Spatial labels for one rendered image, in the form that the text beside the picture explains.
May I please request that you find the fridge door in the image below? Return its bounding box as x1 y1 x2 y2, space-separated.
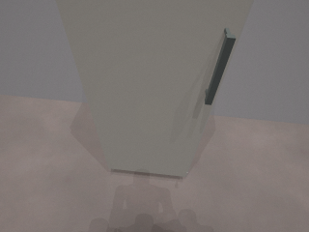
55 0 252 177

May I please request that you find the handle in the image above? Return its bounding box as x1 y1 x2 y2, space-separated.
205 27 236 105

